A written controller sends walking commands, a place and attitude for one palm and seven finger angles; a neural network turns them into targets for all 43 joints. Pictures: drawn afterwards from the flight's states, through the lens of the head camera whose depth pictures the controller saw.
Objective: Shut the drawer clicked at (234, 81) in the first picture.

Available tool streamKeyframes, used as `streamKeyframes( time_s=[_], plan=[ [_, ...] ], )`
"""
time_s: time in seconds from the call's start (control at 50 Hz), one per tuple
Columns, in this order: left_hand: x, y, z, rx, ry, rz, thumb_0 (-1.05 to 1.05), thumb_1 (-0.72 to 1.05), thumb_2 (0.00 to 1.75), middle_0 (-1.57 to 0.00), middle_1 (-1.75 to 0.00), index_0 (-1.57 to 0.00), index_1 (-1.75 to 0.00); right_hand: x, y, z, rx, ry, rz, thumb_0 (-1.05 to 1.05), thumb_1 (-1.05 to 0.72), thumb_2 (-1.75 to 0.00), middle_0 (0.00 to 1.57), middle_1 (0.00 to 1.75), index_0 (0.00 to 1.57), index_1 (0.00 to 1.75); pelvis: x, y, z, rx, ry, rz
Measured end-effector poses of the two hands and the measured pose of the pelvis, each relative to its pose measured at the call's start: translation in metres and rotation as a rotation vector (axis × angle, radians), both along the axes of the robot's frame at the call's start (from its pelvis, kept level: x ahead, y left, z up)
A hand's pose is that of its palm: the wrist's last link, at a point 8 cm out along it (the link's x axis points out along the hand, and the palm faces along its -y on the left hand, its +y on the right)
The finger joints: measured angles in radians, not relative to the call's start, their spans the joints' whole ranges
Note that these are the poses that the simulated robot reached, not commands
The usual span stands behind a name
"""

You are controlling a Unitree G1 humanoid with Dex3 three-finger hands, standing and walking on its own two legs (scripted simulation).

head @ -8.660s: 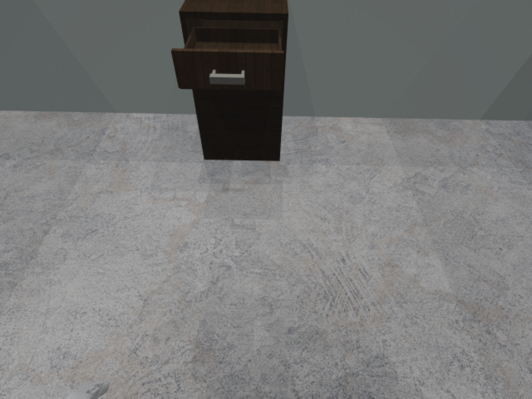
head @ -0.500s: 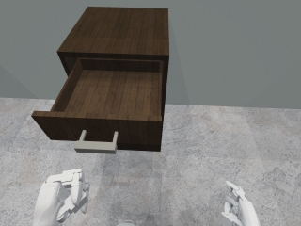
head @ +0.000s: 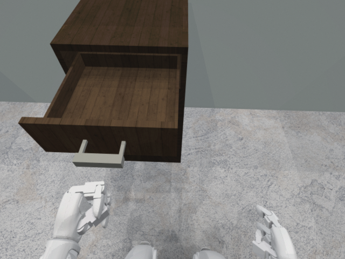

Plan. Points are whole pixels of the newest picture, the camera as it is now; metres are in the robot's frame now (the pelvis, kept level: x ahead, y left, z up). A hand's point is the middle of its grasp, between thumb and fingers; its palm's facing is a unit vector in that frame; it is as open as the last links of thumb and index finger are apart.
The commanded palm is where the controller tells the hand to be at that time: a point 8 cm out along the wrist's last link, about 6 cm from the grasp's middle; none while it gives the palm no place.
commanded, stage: bring the fist close to the handle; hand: left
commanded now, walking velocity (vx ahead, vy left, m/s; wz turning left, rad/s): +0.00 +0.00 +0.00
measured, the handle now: (101, 152) +0.38 +0.20 -0.01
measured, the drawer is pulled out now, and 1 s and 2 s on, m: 0.30 0.30 0.21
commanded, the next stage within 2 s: push the drawer shut in 0.98 s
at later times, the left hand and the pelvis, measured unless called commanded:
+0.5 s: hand (111, 194) +0.26 +0.15 +0.01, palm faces -0.01 -1.00 -0.03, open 3.3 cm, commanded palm +0.24 +0.20 +0.00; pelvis -0.01 +0.01 -0.03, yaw +0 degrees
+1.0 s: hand (118, 193) +0.27 +0.14 -0.02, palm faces -0.06 -1.00 -0.02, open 3.3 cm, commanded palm +0.26 +0.20 +0.00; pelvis -0.01 +0.01 -0.03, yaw -1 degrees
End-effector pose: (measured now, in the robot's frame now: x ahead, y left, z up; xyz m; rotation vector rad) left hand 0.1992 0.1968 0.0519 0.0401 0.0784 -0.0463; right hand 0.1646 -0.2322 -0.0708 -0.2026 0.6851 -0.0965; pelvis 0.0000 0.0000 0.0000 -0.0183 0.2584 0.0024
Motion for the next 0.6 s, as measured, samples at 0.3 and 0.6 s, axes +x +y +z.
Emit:
streamKeyframes(
  time_s=[0.3,0.6],
  plan=[
    [0.023,0.001,-0.031,-0.007,-0.017,-0.004,0.01,0.9,0.9,-1.39,-1.6,-1.4,-1.6,-0.007,-0.005,-0.026,-0.024,0.065,0.003,0.02,-0.9,-0.9,0.2,0.3,0.2,0.3,-0.004,0.002,-0.018,0.0,0.063,-0.004],
    [0.051,0.003,-0.057,-0.011,-0.037,-0.001,0.01,0.9,0.9,-1.4,-1.6,-1.4,-1.6,-0.011,0.005,-0.051,-0.014,0.122,0.021,0.01,-0.9,-0.9,0.2,0.3,0.2,0.3,-0.011,0.008,-0.036,-0.006,0.11,-0.006]
  ],
)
